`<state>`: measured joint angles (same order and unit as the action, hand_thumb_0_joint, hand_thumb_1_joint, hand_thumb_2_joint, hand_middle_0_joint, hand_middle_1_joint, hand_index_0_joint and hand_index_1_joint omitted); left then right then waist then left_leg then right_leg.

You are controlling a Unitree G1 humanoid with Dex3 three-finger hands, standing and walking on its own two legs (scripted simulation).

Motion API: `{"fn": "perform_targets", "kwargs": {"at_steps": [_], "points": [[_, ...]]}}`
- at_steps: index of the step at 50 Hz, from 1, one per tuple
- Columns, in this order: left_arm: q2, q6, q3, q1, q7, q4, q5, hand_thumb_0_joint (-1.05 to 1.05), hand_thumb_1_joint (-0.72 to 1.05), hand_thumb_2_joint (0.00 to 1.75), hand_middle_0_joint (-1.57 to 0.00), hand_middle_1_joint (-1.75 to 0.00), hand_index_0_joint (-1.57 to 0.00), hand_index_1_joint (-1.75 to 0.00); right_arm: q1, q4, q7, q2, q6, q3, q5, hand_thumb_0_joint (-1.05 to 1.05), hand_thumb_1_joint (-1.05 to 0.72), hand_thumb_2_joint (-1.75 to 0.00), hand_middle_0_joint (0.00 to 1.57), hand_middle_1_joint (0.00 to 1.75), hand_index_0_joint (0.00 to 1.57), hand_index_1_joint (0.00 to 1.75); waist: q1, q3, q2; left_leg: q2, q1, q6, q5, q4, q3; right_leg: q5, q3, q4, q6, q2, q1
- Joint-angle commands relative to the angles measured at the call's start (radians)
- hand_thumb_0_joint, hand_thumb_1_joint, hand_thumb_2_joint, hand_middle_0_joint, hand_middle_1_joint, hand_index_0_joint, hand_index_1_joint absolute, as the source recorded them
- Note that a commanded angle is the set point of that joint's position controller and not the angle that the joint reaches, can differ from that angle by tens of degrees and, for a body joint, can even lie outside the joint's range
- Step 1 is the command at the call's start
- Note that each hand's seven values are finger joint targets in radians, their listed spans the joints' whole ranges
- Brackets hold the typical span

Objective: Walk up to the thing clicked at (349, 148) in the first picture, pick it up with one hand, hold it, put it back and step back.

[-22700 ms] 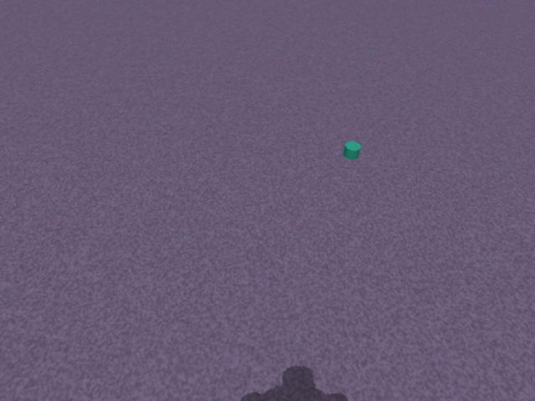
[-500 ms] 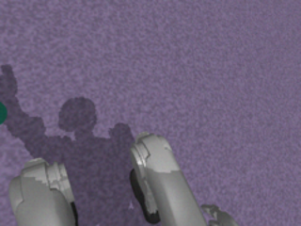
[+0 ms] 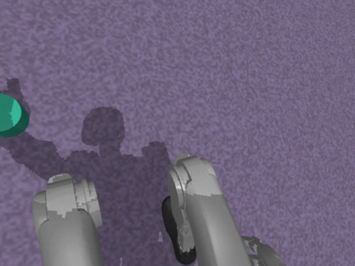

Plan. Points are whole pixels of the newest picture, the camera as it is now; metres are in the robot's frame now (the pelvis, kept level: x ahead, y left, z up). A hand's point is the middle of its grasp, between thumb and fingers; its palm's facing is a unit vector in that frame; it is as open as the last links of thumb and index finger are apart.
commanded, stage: rest palm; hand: left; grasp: from above
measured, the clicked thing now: (3, 116) +0.47 +0.33 -0.29
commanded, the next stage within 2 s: close in 1.66 s
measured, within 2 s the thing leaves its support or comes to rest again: neither
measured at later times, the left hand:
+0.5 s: hand (0, 115) +0.46 +0.32 -0.24, palm faces -0.44 -0.13 -0.89, open 14.1 cm
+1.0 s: hand (1, 119) +0.46 +0.32 -0.25, palm faces -0.44 -0.15 -0.89, open 14.2 cm
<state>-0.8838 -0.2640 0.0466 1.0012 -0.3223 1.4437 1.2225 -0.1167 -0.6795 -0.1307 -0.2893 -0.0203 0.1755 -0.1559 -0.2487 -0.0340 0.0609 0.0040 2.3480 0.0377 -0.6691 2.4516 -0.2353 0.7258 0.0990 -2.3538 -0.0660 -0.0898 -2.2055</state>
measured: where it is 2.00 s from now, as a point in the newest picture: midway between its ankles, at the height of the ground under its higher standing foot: (137, 253)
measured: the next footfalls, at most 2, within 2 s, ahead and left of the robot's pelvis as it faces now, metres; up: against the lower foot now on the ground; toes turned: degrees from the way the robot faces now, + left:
none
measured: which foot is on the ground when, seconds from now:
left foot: down 0.00-1.00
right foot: down 0.00-1.00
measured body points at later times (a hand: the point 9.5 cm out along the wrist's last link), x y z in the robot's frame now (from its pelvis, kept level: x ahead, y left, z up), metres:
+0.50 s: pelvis +0.00 +0.00 -0.01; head +0.27 +0.11 +0.33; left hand +0.48 +0.32 -0.19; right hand +0.03 -0.25 -0.08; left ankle +0.07 +0.14 -0.29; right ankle +0.10 -0.13 -0.29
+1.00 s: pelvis +0.00 +0.01 -0.01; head +0.28 +0.13 +0.32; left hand +0.48 +0.33 -0.20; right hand +0.07 -0.25 -0.08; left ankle +0.07 +0.14 -0.29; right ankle +0.10 -0.13 -0.29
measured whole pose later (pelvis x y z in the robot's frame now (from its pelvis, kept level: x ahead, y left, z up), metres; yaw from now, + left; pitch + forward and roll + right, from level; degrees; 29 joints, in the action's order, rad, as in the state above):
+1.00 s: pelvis +0.00 +0.01 -0.01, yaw -4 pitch +28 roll -14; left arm -1.01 -0.22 0.09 1.06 -0.57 1.70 1.26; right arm -0.06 -0.66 -0.20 -0.32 -0.17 0.30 -0.25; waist -0.35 -0.14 0.14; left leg 0.02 2.35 0.03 -0.70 2.53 -0.29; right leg 0.72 0.14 -2.38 -0.08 -0.12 -2.21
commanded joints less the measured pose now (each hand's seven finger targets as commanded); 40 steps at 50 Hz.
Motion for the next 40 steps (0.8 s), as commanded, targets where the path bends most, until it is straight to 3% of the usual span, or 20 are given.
{"fn": "perform_targets", "kwargs": {"at_steps": [1, 5, 8, 10, 11, 14, 17, 18, 23, 26, 27, 30, 33, 40], "points": [[-0.232, -0.014, 0.040, 0.343, -0.111, -0.087, 0.037, 0.00, -0.51, 1.02, -0.08, -1.09, -0.09, -1.07, -0.219, -0.011, 0.012, -0.271, -0.007, -0.073, -0.018, 0.00, -0.90, -0.89, 0.20, 0.30, 0.20, 0.30, -0.064, 0.656, -0.444, 0.029, -0.608, -0.043, 0.224, -0.231, 0.114, -0.309, 0.140, 0.206, 0.091, -0.013, 0.247], [-0.253, 0.009, 0.062, 0.352, -0.174, 0.005, 0.069, 0.00, -0.55, 1.00, -0.06, -1.03, -0.06, -1.03, -0.193, -0.002, 0.006, -0.277, -0.019, -0.063, -0.034, 0.00, -0.89, -0.90, 0.20, 0.30, 0.20, 0.30, -0.072, 0.628, -0.453, 0.030, -0.581, -0.043, 0.192, -0.239, 0.116, -0.286, 0.145, 0.201, 0.092, -0.013, 0.225], [-0.213, 0.033, 0.026, 0.367, -0.202, 0.093, 0.074, 0.00, -0.53, 1.01, -0.07, -1.04, -0.07, -1.03, -0.185, -0.001, 0.002, -0.278, -0.039, -0.051, -0.044, 0.00, -0.89, -0.90, 0.20, 0.30, 0.20, 0.30, -0.115, 0.560, -0.404, 0.032, -0.522, -0.051, 0.140, -0.222, 0.115, -0.261, 0.140, 0.213, 0.089, -0.020, 0.210], [-0.287, 0.042, 0.058, 0.395, -0.221, 0.056, 0.067, 0.00, -0.51, 1.00, -0.07, -1.04, -0.08, -1.03, -0.179, 0.009, 0.005, -0.291, -0.052, -0.044, -0.046, 0.00, -0.89, -0.90, 0.20, 0.30, 0.20, 0.30, -0.098, 0.606, -0.416, 0.031, -0.533, -0.053, 0.142, -0.218, 0.120, -0.264, 0.134, 0.221, 0.086, -0.018, 0.249], [-0.293, 0.054, 0.062, 0.361, -0.227, 0.100, 0.067, 0.00, -0.53, 0.99, -0.07, -1.03, -0.07, -1.03, -0.179, 0.012, 0.004, -0.294, -0.061, -0.041, -0.048, 0.00, -0.90, -0.90, 0.20, 0.30, 0.20, 0.30, -0.093, 0.586, -0.429, 0.030, -0.529, -0.052, 0.149, -0.215, 0.124, -0.269, 0.134, 0.214, 0.085, -0.015, 0.251], [-0.275, 0.068, 0.044, 0.378, -0.226, 0.106, 0.050, 0.00, -0.52, 0.98, -0.07, -1.04, -0.07, -1.03, -0.168, 0.011, -0.001, -0.292, -0.081, -0.032, -0.052, 0.00, -0.90, -0.90, 0.20, 0.30, 0.20, 0.30, -0.121, 0.581, -0.417, 0.038, -0.520, -0.054, 0.133, -0.202, 0.113, -0.259, 0.136, 0.209, 0.084, -0.024, 0.242], [-0.331, 0.073, 0.074, 0.339, -0.232, 0.093, 0.038, 0.00, -0.54, 0.98, -0.07, -1.02, -0.07, -1.02, -0.172, 0.019, -0.002, -0.305, -0.095, -0.020, -0.056, 0.00, -0.90, -0.90, 0.20, 0.30, 0.20, 0.30, -0.100, 0.644, -0.437, 0.040, -0.552, -0.050, 0.184, -0.191, 0.112, -0.304, 0.141, 0.197, 0.082, -0.022, 0.303], [-0.314, 0.077, 0.065, 0.321, -0.228, 0.107, 0.034, 0.00, -0.54, 0.98, -0.06, -1.02, -0.07, -1.02, -0.172, 0.013, -0.005, -0.302, -0.098, -0.016, -0.059, 0.00, -0.90, -0.90, 0.20, 0.30, 0.20, 0.30, -0.106, 0.624, -0.435, 0.042, -0.541, -0.052, 0.188, -0.187, 0.112, -0.310, 0.141, 0.194, 0.081, -0.025, 0.300], [-0.352, 0.070, 0.083, 0.305, -0.232, 0.080, 0.017, 0.00, -0.55, 0.99, -0.07, -1.01, -0.06, -1.01, -0.171, 0.008, -0.012, -0.308, -0.108, -0.001, -0.065, 0.00, -0.90, -0.90, 0.20, 0.30, 0.20, 0.30, -0.099, 0.612, -0.464, 0.045, -0.530, -0.047, 0.189, -0.183, 0.106, -0.309, 0.149, 0.187, 0.084, -0.030, 0.310], [-0.344, 0.063, 0.079, 0.303, -0.232, 0.069, 0.007, 0.00, -0.55, 1.00, -0.06, -1.00, -0.06, -1.00, -0.175, 0.006, -0.020, -0.313, -0.111, 0.007, -0.068, 0.00, -0.90, -0.90, 0.20, 0.30, 0.20, 0.30, -0.112, 0.618, -0.447, 0.047, -0.526, -0.051, 0.203, -0.174, 0.098, -0.328, 0.151, 0.189, 0.081, -0.035, 0.334], [-0.354, 0.062, 0.085, 0.295, -0.235, 0.061, 0.007, 0.00, -0.55, 0.99, -0.06, -0.99, -0.06, -1.00, -0.175, 0.008, -0.022, -0.316, -0.111, 0.009, -0.071, 0.00, -0.90, -0.90, 0.20, 0.30, 0.20, 0.30, -0.103, 0.634, -0.459, 0.049, -0.540, -0.048, 0.216, -0.177, 0.096, -0.335, 0.155, 0.186, 0.082, -0.035, 0.342], [-0.336, 0.060, 0.075, 0.275, -0.238, 0.098, 0.007, 0.00, -0.56, 1.00, -0.06, -1.00, -0.06, -1.00, -0.169, 0.009, -0.029, -0.323, -0.118, 0.013, -0.073, 0.00, -0.90, -0.90, 0.20, 0.30, 0.20, 0.30, -0.120, 0.587, -0.446, 0.050, -0.532, -0.046, 0.211, -0.174, 0.088, -0.329, 0.164, 0.179, 0.083, -0.037, 0.316], [-0.345, 0.049, 0.067, 0.290, -0.245, 0.082, 0.008, 0.00, -0.55, 1.00, -0.07, -0.99, -0.06, -1.00, -0.161, 0.005, -0.034, -0.324, -0.122, 0.018, -0.074, 0.00, -0.90, -0.90, 0.20, 0.30, 0.20, 0.30, -0.114, 0.577, -0.446, 0.052, -0.514, -0.049, 0.189, -0.171, 0.087, -0.315, 0.162, 0.189, 0.082, -0.042, 0.321], [-0.328, 0.039, 0.049, 0.306, -0.267, 0.134, 0.015, 0.00, -0.56, 1.01, -0.07, -0.99, -0.06, -1.00, -0.151, 0.007, -0.045, -0.335, -0.137, 0.025, -0.082, 0.00, -0.90, -0.90, 0.20, 0.30, 0.20, 0.30, -0.139, 0.529, -0.421, 0.054, -0.504, -0.047, 0.171, -0.168, 0.074, -0.303, 0.180, 0.184, 0.080, -0.041, 0.291]]}}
